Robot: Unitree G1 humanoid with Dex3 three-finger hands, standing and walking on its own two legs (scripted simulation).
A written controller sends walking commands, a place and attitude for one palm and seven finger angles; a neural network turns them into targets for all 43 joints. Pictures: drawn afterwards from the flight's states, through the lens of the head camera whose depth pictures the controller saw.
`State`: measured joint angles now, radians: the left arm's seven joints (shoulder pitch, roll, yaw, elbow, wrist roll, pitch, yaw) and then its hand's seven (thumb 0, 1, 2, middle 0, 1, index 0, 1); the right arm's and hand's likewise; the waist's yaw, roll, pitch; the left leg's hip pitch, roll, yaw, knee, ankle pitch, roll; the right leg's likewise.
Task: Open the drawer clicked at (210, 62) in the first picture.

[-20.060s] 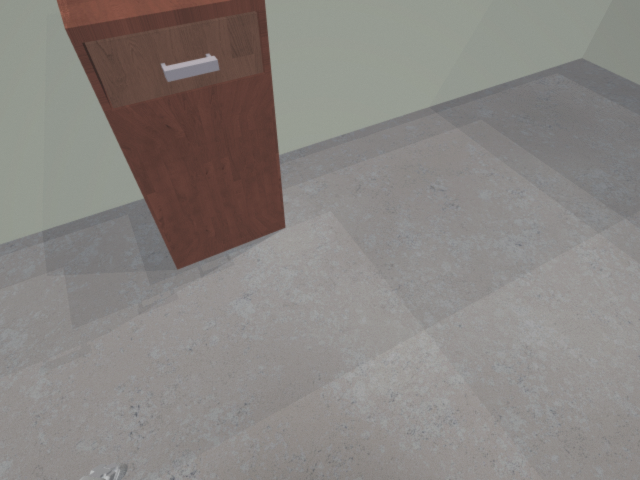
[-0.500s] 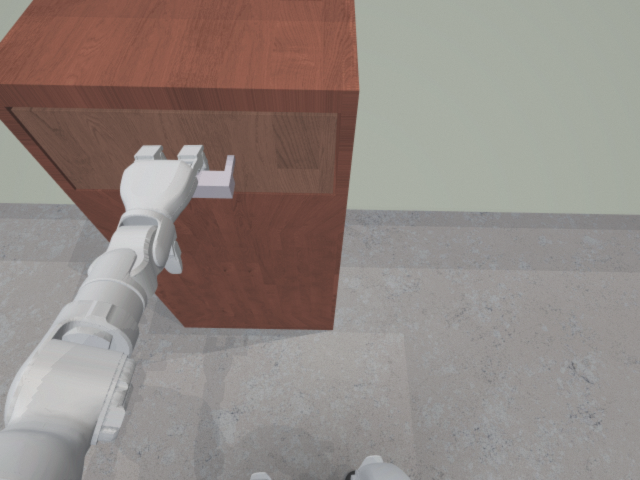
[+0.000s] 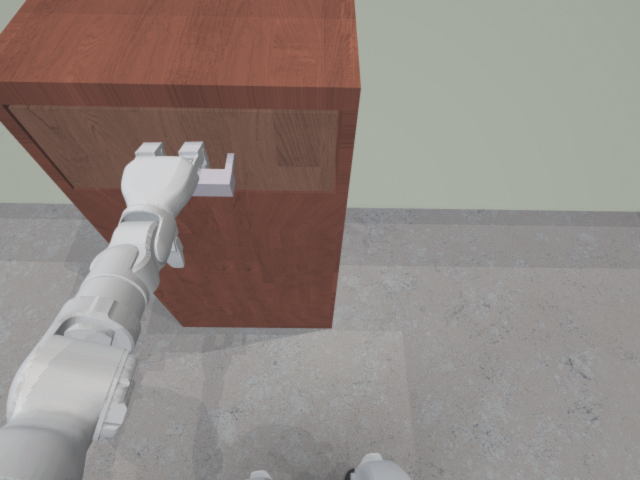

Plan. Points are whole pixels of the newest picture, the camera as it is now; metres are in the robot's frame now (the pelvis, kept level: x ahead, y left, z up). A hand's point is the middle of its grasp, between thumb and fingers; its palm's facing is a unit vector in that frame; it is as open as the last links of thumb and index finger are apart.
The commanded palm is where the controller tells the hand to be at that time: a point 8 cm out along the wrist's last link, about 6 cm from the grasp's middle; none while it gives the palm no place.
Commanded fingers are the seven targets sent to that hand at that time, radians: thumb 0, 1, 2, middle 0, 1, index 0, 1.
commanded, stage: close the thumb around the handle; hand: left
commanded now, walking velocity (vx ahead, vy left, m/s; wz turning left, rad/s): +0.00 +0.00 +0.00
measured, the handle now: (187, 170) +0.53 +0.16 +0.04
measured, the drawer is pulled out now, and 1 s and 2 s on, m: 0.00 0.01 0.12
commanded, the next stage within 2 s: pull the drawer open in 0.58 s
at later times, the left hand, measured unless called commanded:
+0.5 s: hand (176, 205) +0.48 +0.18 +0.02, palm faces -0.06 -0.01 -1.00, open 5.9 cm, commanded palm +0.46 +0.19 +0.08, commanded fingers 0.00 0.90 0.90 -0.40 -1.35 -0.40 -1.35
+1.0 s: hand (175, 213) +0.47 +0.18 +0.02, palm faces -0.05 -0.04 -1.00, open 5.9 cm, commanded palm +0.42 +0.19 +0.08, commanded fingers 0.00 0.90 0.90 -0.40 -1.35 -0.40 -1.35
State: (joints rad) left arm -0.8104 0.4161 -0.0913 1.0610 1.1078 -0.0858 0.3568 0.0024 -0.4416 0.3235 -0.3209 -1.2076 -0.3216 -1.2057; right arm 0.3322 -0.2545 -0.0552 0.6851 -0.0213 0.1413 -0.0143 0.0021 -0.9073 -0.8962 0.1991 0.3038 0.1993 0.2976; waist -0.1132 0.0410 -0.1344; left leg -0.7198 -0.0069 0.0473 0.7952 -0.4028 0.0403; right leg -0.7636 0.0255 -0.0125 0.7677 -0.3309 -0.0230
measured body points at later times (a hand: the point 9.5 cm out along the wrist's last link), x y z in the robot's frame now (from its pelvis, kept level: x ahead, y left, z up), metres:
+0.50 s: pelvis +0.01 +0.00 +0.00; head +0.10 -0.01 +0.44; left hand +0.48 +0.18 +0.07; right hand +0.03 -0.27 -0.13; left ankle -0.02 +0.09 -0.70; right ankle +0.01 -0.11 -0.70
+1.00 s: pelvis +0.02 +0.00 +0.01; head +0.11 -0.02 +0.45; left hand +0.46 +0.18 +0.07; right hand +0.05 -0.27 -0.13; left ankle -0.02 +0.09 -0.70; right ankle +0.01 -0.11 -0.70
